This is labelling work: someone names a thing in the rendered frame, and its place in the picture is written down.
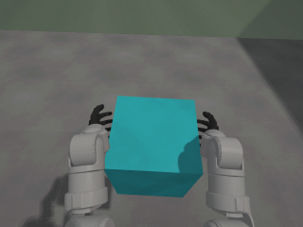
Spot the robot left forearm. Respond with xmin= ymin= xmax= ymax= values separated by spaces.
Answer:
xmin=61 ymin=124 xmax=110 ymax=227

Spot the robot left upper arm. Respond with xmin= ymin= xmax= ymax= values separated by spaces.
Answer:
xmin=64 ymin=214 xmax=115 ymax=227

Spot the carton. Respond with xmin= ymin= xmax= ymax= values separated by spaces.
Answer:
xmin=104 ymin=96 xmax=204 ymax=198

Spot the robot left hand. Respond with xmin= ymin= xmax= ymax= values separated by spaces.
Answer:
xmin=88 ymin=104 xmax=113 ymax=139

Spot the robot right hand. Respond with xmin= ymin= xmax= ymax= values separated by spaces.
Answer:
xmin=197 ymin=112 xmax=219 ymax=146

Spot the robot right forearm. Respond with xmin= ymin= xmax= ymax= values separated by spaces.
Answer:
xmin=200 ymin=129 xmax=255 ymax=227

